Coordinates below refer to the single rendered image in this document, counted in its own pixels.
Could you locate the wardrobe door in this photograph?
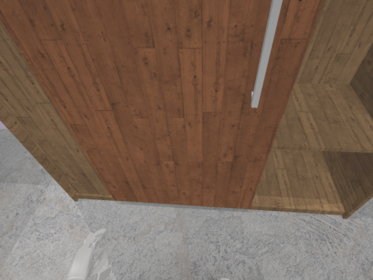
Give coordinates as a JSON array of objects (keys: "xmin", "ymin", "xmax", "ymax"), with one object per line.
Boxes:
[
  {"xmin": 0, "ymin": 20, "xmax": 110, "ymax": 195},
  {"xmin": 0, "ymin": 0, "xmax": 324, "ymax": 209}
]

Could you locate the handle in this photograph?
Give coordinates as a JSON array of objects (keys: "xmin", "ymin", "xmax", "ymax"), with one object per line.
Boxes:
[{"xmin": 251, "ymin": 0, "xmax": 283, "ymax": 108}]

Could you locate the left robot hand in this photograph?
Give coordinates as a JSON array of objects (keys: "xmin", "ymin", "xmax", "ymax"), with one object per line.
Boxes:
[{"xmin": 66, "ymin": 228, "xmax": 111, "ymax": 280}]

